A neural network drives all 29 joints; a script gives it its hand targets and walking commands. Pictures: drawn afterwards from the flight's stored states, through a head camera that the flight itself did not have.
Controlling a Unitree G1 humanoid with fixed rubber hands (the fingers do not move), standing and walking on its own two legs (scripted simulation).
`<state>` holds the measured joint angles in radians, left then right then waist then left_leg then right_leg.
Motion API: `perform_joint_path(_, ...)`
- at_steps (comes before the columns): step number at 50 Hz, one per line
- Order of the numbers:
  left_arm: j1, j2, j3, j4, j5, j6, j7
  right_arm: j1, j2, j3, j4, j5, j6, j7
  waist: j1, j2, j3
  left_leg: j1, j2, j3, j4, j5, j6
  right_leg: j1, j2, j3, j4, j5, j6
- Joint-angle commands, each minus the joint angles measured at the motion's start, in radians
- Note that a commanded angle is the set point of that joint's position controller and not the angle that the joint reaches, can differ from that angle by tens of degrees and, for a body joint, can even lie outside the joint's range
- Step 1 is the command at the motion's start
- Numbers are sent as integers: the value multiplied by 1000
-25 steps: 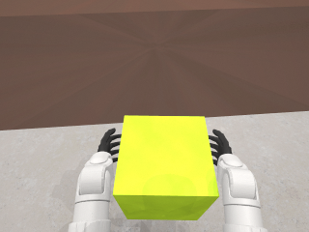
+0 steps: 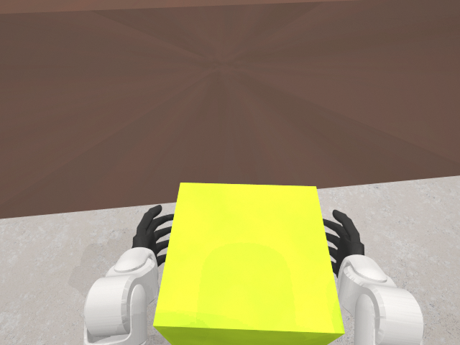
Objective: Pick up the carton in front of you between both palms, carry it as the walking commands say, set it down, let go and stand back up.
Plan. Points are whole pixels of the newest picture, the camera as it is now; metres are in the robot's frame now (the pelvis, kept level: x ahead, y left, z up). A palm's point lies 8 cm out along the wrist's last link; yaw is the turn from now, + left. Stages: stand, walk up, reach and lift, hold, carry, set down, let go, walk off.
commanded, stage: carry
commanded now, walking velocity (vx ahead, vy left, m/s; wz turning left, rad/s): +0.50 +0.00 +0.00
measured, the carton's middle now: (244, 277) +0.23 -0.01 +0.02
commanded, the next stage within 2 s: none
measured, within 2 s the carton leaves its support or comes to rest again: neither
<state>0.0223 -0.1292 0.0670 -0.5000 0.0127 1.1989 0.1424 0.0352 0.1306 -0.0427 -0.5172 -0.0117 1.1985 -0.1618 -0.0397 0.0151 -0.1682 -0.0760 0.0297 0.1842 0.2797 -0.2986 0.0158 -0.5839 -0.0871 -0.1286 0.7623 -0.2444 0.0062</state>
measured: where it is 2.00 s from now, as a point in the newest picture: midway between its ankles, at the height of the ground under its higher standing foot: (240, 161)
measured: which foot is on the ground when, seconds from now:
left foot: down 0.00-0.16, up 0.18-0.62, down 0.64-1.00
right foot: up 0.00-0.10, down 0.12-0.68, up 0.70-1.00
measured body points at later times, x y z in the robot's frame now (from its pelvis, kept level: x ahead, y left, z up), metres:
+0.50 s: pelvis +0.32 -0.04 +0.00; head +0.30 -0.06 +0.45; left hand +0.55 +0.12 +0.09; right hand +0.56 -0.19 +0.09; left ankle +0.45 +0.12 -0.69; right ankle +0.22 -0.11 -0.74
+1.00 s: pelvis +0.66 +0.00 +0.01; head +0.66 +0.02 +0.46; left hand +0.91 +0.16 +0.09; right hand +0.90 -0.15 +0.10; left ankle +0.58 +0.07 -0.74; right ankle +0.78 -0.16 -0.68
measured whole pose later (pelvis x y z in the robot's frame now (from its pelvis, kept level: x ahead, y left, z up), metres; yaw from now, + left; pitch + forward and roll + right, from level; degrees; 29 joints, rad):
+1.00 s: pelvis +0.66 +0.00 +0.01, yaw +0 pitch +4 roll -2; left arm 0.07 -0.13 0.03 -0.58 0.05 1.17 0.13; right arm 0.07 0.13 -0.03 -0.58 -0.02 1.15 -0.13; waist -0.01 -0.01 -0.10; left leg -0.04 0.03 0.22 0.21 -0.24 0.04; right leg -0.65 -0.13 -0.12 0.77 -0.07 0.01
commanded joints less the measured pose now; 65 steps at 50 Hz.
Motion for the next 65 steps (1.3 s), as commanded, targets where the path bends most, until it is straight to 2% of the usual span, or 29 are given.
perform_joint_path(1,-321,-667,-541,-64,-181,-11,-24,-379,655,576,-78,251,-7,64,21,131,2,44,212,-120,-107,294,93,13,31,-70,-162,109,-5)
perform_joint_path(4,-325,-654,-553,-94,-188,-9,-25,-373,641,577,-94,250,-4,68,29,159,3,3,213,-53,-1,422,65,200,60,-127,-221,152,-26)
perform_joint_path(6,-311,-655,-563,-97,-195,-9,-34,-364,632,585,-106,247,-1,74,49,93,-75,-97,147,49,289,523,20,499,113,-178,-274,61,-33)
perform_joint_path(7,-299,-650,-571,-106,-198,-8,-39,-365,616,585,-114,245,0,77,70,-5,-139,-240,116,43,526,351,-8,663,-32,32,-325,-99,-54)
perform_joint_path(8,-310,-640,-576,-107,-208,-10,-47,-360,627,594,-138,246,6,82,71,-278,-219,-513,-9,6,860,31,-55,836,-339,591,-510,-364,-183)
perform_joint_path(9,-299,-683,-595,-96,-224,-11,-60,-369,646,604,-132,247,5,92,66,-275,-178,-622,-10,-131,1005,-157,-24,781,-369,718,-612,-228,-232)
perform_joint_path(12,-392,-816,-668,-147,-260,-37,-112,-372,793,632,-97,238,-22,135,52,-27,-152,-594,127,-197,978,-14,21,610,-290,395,-563,40,-167)
perform_joint_path(15,-402,-836,-689,-122,-269,-60,-152,-349,835,636,-61,191,-56,150,49,-101,-144,-528,114,-144,818,79,3,528,-215,202,-602,12,-112)
perform_joint_path(22,-330,-734,-667,-105,-245,-70,-161,-324,768,647,-69,176,-70,136,49,-131,-20,-640,89,-44,457,239,-26,639,-169,52,-642,181,-126)
perform_joint_path(28,-295,-670,-625,-139,-217,-28,-116,-334,696,642,-131,218,-22,118,55,-160,87,-551,47,28,266,291,5,655,-154,-28,-620,351,-118)
perform_joint_path(30,-306,-650,-624,-152,-218,-14,-100,-332,664,624,-133,224,-9,110,47,-168,70,-429,21,59,243,265,28,666,-157,-59,-530,545,-102)
perform_joint_path(32,-324,-631,-631,-176,-227,-2,-88,-309,647,602,-120,224,-2,104,16,-119,-42,-121,-59,123,186,178,35,606,-105,-137,-216,682,-57)
perform_joint_path(33,-339,-614,-631,-187,-231,4,-83,-298,643,592,-120,219,2,103,-2,-38,-130,107,45,-21,174,77,41,446,-80,-116,7,475,-37)
perform_joint_path(34,-339,-621,-637,-203,-241,12,-82,-313,632,578,-111,216,-2,103,1,260,-245,349,343,-558,58,-156,194,119,34,-77,356,192,17)
perform_joint_path(35,-338,-643,-650,-202,-251,10,-86,-284,673,590,-104,232,-3,107,16,298,-208,349,400,-749,-98,-4,231,-46,107,44,536,-201,13)
perform_joint_path(36,-353,-692,-654,-193,-255,0,-94,-321,708,607,-141,252,-9,117,18,217,-198,316,386,-613,-64,164,218,-81,38,124,621,-180,-14)
perform_joint_path(38,-361,-786,-674,-175,-252,-18,-115,-352,802,637,-142,253,-27,139,23,24,-181,176,342,-402,-32,323,161,-58,-43,136,538,-76,-34)
perform_joint_path(40,-352,-842,-687,-148,-240,-38,-129,-372,842,660,-145,257,-44,158,32,46,-172,72,293,-278,-79,235,103,11,-55,110,421,3,-28)
perform_joint_path(43,-317,-837,-687,-122,-210,-57,-130,-348,809,662,-132,258,-56,176,30,97,-118,70,254,-185,-130,196,97,-36,-46,52,268,67,-7)
perform_joint_path(49,-321,-752,-678,-157,-211,-39,-105,-307,706,623,-131,240,-43,160,26,111,3,126,209,-73,-153,336,110,-109,-31,-27,-41,207,13)
perform_joint_path(54,-334,-677,-662,-173,-225,-4,-92,-298,642,586,-125,218,-12,126,18,132,101,154,213,-26,-141,462,91,-28,5,-76,-223,259,-29)
perform_joint_path(57,-359,-662,-645,-208,-248,4,-87,-366,637,602,-190,241,-2,112,35,148,19,154,198,39,87,743,53,229,76,-139,-251,192,-50)
perform_joint_path(58,-364,-657,-635,-214,-254,5,-83,-389,629,609,-211,248,3,108,58,99,-45,88,146,71,291,726,26,417,113,-159,-295,143,-47)
perform_joint_path(59,-372,-646,-624,-232,-256,9,-81,-407,611,612,-228,255,5,102,77,3,-148,-75,120,45,530,503,12,632,-8,-7,-296,-6,-52)
perform_joint_path(60,-397,-621,-619,-241,-261,5,-80,-427,613,628,-266,274,13,97,77,-292,-260,-400,-13,-13,883,180,-40,866,-303,537,-436,-238,-201)
perform_joint_path(61,-387,-647,-625,-231,-279,6,-82,-445,618,638,-273,274,16,97,76,-335,-236,-529,-57,-132,1062,-155,-17,841,-341,685,-571,-69,-241)
perform_joint_path(62,-430,-665,-634,-267,-298,4,-87,-464,649,646,-263,282,14,99,66,-250,-233,-558,14,-206,1138,-131,23,803,-314,541,-511,109,-217)
perform_joint_path(64,-501,-703,-648,-276,-307,-2,-91,-505,686,633,-251,281,6,100,52,-55,-212,-553,86,-208,1067,-29,44,681,-259,344,-470,271,-164)
perform_joint_path(65,-540,-699,-641,-263,-308,-5,-90,-524,685,626,-236,273,4,97,46,-63,-207,-525,100,-206,1002,11,40,624,-234,282,-486,236,-140)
